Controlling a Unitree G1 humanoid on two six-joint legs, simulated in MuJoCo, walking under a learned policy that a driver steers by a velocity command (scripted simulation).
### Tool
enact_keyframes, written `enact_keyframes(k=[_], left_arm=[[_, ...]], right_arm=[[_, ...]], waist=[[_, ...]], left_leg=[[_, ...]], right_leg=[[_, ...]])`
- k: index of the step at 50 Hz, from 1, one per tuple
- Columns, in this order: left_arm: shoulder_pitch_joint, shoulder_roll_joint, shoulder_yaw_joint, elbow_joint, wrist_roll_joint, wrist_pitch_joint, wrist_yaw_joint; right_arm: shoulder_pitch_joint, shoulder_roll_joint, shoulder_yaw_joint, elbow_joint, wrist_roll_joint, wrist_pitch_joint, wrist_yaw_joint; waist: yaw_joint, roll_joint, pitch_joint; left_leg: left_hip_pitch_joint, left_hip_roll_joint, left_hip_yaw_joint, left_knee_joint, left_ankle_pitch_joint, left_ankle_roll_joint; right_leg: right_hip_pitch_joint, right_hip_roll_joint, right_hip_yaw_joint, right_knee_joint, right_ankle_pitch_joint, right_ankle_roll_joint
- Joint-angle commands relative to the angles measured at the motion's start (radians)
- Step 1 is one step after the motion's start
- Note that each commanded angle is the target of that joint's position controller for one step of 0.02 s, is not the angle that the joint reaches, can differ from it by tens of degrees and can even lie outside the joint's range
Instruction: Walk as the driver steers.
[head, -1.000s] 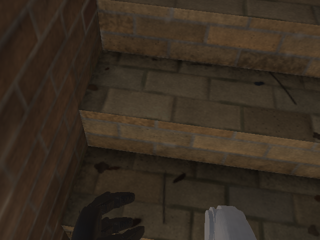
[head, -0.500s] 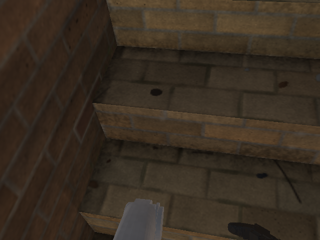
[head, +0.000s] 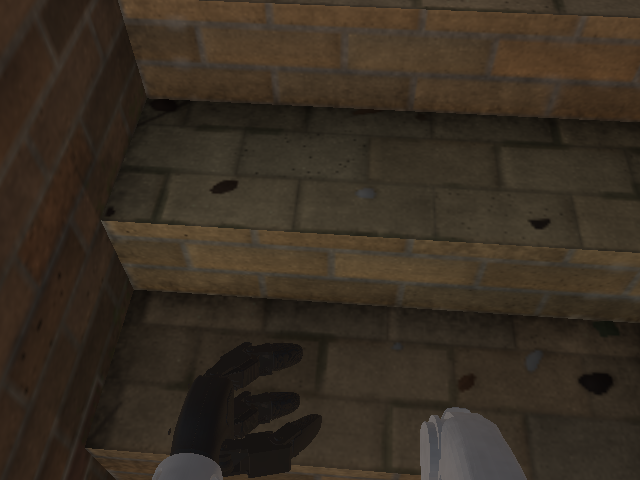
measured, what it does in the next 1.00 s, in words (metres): climbs: right foot 0.19 m higher, then left foot 0.19 m higher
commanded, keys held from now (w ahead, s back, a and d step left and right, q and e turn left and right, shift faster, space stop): w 1.00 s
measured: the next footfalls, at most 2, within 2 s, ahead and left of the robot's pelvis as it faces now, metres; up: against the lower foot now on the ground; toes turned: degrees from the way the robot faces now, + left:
right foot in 0.04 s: +0.20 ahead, -0.13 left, +0.19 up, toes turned -5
left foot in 0.52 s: +0.49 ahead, +0.06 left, +0.38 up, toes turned +3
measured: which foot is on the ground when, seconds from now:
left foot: down 0.00-0.06, up 0.08-0.50, down 0.52-1.00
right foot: up 0.00-0.02, down 0.04-0.54, up 0.56-0.96, down 0.98-1.00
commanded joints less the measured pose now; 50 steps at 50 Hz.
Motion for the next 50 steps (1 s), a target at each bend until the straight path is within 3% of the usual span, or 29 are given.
enact_keyframes(k=[1, 3, 4, 5, 6, 8, 11, 13, 15, 17, 19, 22, 23, 24, 26, 27, 28, 29, 31, 33, 38, 41, 43, 45, 46, 47, 48, 49, 50], left_arm=[[0.228, 0.068, 0.037, 0.062, -0.008, -0.023, -0.014], [0.470, 0.224, 0.096, 0.127, 0.041, -0.031, 0.011], [0.566, 0.372, 0.152, 0.203, 0.076, -0.033, 0.031], [0.516, 0.389, 0.176, 0.213, 0.057, -0.018, 0.059], [0.406, 0.358, 0.186, 0.232, 0.031, -0.031, 0.059], [0.380, 0.247, 0.168, 0.340, 0.041, -0.057, 0.049], [0.435, 0.157, 0.147, 0.434, 0.040, -0.084, 0.024], [0.425, 0.173, 0.137, 0.441, 0.023, -0.107, 0.021], [0.497, 0.227, 0.136, 0.464, 0.042, -0.123, 0.022], [0.570, 0.279, 0.142, 0.477, 0.045, -0.141, 0.016], [0.610, 0.266, 0.138, 0.504, 0.011, -0.137, -0.001], [0.684, 0.279, 0.143, 0.517, -0.031, -0.111, 0.017], [0.658, 0.314, 0.141, 0.478, -0.021, -0.121, 0.028], [0.695, 0.444, 0.171, 0.467, -0.038, -0.140, 0.032], [0.593, 0.533, 0.213, 0.407, -0.081, -0.166, 0.008], [0.624, 0.476, 0.203, 0.383, -0.078, -0.167, -0.007], [0.528, 0.374, 0.197, 0.283, -0.030, -0.159, -0.047], [0.467, 0.291, 0.195, 0.228, 0.029, -0.152, -0.059], [0.260, 0.132, 0.153, 0.064, 0.083, -0.100, -0.025], [0.268, 0.016, 0.098, 0.052, 0.056, -0.058, 0.019], [0.107, 0.033, 0.065, -0.040, -0.009, -0.003, 0.047], [-0.062, 0.017, 0.031, -0.143, 0.008, 0.008, 0.045], [-0.120, 0.063, 0.038, -0.186, 0.003, 0.032, 0.012], [-0.064, 0.020, 0.028, -0.129, 0.000, 0.017, 0.001], [0.026, 0.010, 0.029, -0.068, 0.002, 0.015, -0.002], [0.188, 0.048, 0.043, -0.011, -0.015, 0.016, 0.005], [0.289, 0.109, 0.069, 0.012, 0.003, 0.021, 0.002], [0.348, 0.166, 0.090, 0.021, 0.031, 0.011, 0.003], [0.418, 0.263, 0.124, 0.090, 0.086, -0.014, 0.003]], right_arm=[[0.027, -0.240, -0.056, -0.116, 0.002, -0.023, -0.012], [-0.051, -0.275, -0.089, -0.141, 0.010, -0.054, 0.046], [-0.069, -0.120, -0.069, -0.241, 0.008, -0.057, 0.081], [-0.146, -0.084, -0.082, -0.261, -0.063, -0.054, 0.106], [-0.195, 0.004, -0.075, -0.354, -0.089, -0.042, 0.108], [-0.285, 0.081, -0.046, -0.424, -0.095, -0.031, 0.082], [-0.207, 0.127, -0.019, -0.432, -0.065, 0.029, 0.044], [-0.230, 0.083, -0.023, -0.451, -0.041, 0.064, 0.029], [-0.382, 0.109, -0.009, -0.506, -0.019, 0.088, 0.017], [-0.517, 0.124, 0.003, -0.576, -0.034, 0.104, 0.011], [-0.551, 0.144, 0.031, -0.633, 0.005, 0.110, 0.010], [-0.623, 0.075, 0.038, -0.660, 0.021, 0.138, 0.029], [-0.506, 0.100, 0.031, -0.604, 0.048, 0.132, 0.034], [-0.368, 0.066, 0.017, -0.555, 0.065, 0.146, 0.021], [-0.107, -0.040, -0.023, -0.465, -0.006, 0.168, 0.008], [-0.111, -0.122, -0.052, -0.390, -0.029, 0.163, 0.009], [-0.063, -0.212, -0.094, -0.333, -0.061, 0.163, -0.019], [-0.176, -0.175, -0.098, -0.320, -0.053, 0.149, -0.024], [-0.214, -0.048, -0.062, -0.235, -0.019, 0.085, -0.003], [-0.136, 0.065, -0.029, -0.102, -0.046, 0.034, -0.007], [-0.033, -0.025, -0.012, -0.036, -0.006, -0.036, 0.008], [0.003, -0.069, -0.009, -0.023, 0.009, -0.032, 0.006], [0.035, -0.141, -0.036, -0.067, 0.006, -0.017, -0.031], [-0.012, -0.164, -0.044, -0.136, 0.011, -0.018, -0.045], [0.014, -0.194, -0.050, -0.153, 0.034, -0.032, -0.048], [-0.015, -0.246, -0.071, -0.188, 0.036, -0.044, -0.053], [-0.030, -0.269, -0.088, -0.211, 0.034, -0.053, -0.035], [-0.066, -0.269, -0.099, -0.232, 0.049, -0.056, -0.001], [-0.051, -0.174, -0.079, -0.292, 0.017, -0.059, 0.020]], waist=[[0.122, 0.125, -0.324], [0.268, 0.119, -0.467], [0.243, -0.221, -0.454], [0.240, -0.311, -0.456], [0.152, -0.169, -0.287], [0.098, -0.043, -0.046], [0.001, -0.015, 0.018], [-0.019, -0.014, 0.065], [0.027, -0.072, 0.086], [0.045, -0.154, 0.113], [-0.003, -0.132, 0.197], [0.060, -0.096, 0.032], [0.020, -0.152, -0.108], [-0.059, -0.250, -0.263], [-0.199, -0.347, -0.465], [-0.167, -0.297, -0.481], [-0.148, 0.088, -0.434], [-0.074, 0.069, -0.379], [0.020, -0.123, -0.039], [0.076, -0.102, 0.086], [0.103, -0.057, 0.154], [0.107, -0.037, 0.155], [0.067, -0.027, 0.045], [0.077, -0.061, -0.068], [0.078, 0.000, -0.209], [0.135, 0.119, -0.330], [0.166, 0.151, -0.404], [0.208, 0.110, -0.470], [0.195, -0.034, -0.515]], left_leg=[[-0.124, 0.146, -0.006, 0.185, 1.593, 0.175], [-0.054, 0.149, -0.047, 0.627, 1.501, 0.105], [-0.497, -0.061, -0.082, 1.103, 0.647, 0.016], [-0.652, -0.174, -0.219, 1.588, 0.128, 0.012], [-0.813, -0.139, -0.280, 1.811, 0.144, 0.025], [-1.049, -0.135, -0.237, 1.994, 0.145, 0.087], [-1.139, -0.150, -0.271, 2.092, 0.051, 0.084], [-1.185, -0.135, -0.278, 1.984, -0.031, 0.049], [-1.282, -0.178, -0.145, 2.099, -0.100, 0.035], [-1.440, -0.158, -0.101, 2.210, -0.228, 0.051], [-1.413, -0.088, -0.101, 1.936, -0.253, 0.074], [-0.844, -0.050, 0.233, 1.331, -0.185, 0.074], [-0.580, -0.107, 0.251, 1.207, -0.174, 0.076], [-0.418, -0.166, 0.233, 1.165, -0.274, 0.091], [-0.224, -0.180, 0.130, 0.883, -0.299, 0.100], [-0.079, -0.159, -0.077, 0.731, -0.376, 0.129], [-0.040, 0.131, -0.768, 0.284, -0.782, 0.296], [-0.144, 0.214, -1.138, 0.059, -0.995, 0.276], [-0.388, 0.185, -0.861, 0.180, -0.846, 0.232], [-0.399, 0.110, -0.536, 0.253, -0.420, 0.167], [-0.393, 0.117, -0.238, 0.096, -0.038, 0.105], [-0.383, 0.080, -0.134, -0.009, -0.108, 0.063], [-0.378, 0.106, -0.149, -0.213, 0.049, 0.132], [-0.358, 0.101, -0.020, -0.158, 0.704, 0.107], [-0.244, 0.127, 0.001, -0.053, 1.293, 0.119], [-0.128, 0.149, -0.020, 0.127, 1.630, 0.119], [-0.021, 0.191, -0.068, 0.300, 1.768, 0.117], [0.037, 0.170, -0.070, 0.543, 1.696, 0.078], [-0.290, 0.048, -0.116, 0.903, 0.964, 0.009]], right_leg=[[0.825, 0.141, -0.117, -0.329, -0.068, -0.006], [1.020, 0.139, 0.086, -0.709, -0.016, -0.028], [1.225, -0.179, 0.764, -1.105, -0.194, -0.188], [1.189, -0.253, 1.139, -1.423, -0.395, -0.190], [1.083, -0.243, 1.026, -1.372, -0.494, -0.128], [0.933, -0.184, 0.734, -1.243, -0.318, -0.076], [0.934, -0.122, 0.411, -1.258, 0.096, -0.002], [0.927, -0.117, 0.298, -1.299, 0.247, 0.027], [0.946, -0.136, 0.238, -1.405, 0.371, 0.009], [1.034, -0.157, 0.212, -1.484, 0.385, -0.012], [0.944, -0.119, 0.118, -1.556, 0.230, 0.035], [0.927, -0.033, 0.004, -1.747, 0.861, 0.007], [0.973, -0.085, 0.011, -1.621, 1.527, -0.022], [1.093, -0.144, 0.022, -1.436, 1.973, -0.027], [1.304, -0.166, 0.040, -1.030, 1.988, -0.028], [1.123, -0.088, 0.099, -0.810, 1.655, -0.018], [0.753, 0.183, 0.160, -0.337, 0.761, 0.058], [0.602, 0.261, 0.370, 0.169, 0.363, 0.083], [0.317, 0.209, 0.271, 0.459, 0.310, 0.061], [0.081, 0.202, 0.295, 0.610, 0.185, 0.023], [-0.111, 0.138, 0.193, 0.640, 0.007, 0.033], [-0.166, 0.033, 0.115, 0.437, -0.085, 0.018], [0.128, -0.013, 0.000, 0.172, 0.041, 0.016], [0.519, 0.008, -0.077, -0.108, 0.059, -0.015], [0.688, 0.077, -0.102, -0.189, 0.054, -0.021], [0.797, 0.128, -0.040, -0.304, -0.007, -0.017], [0.852, 0.159, -0.002, -0.448, -0.058, -0.020], [0.941, 0.177, 0.035, -0.720, 0.000, -0.030], [1.165, -0.039, 0.491, -0.916, 0.069, -0.140]])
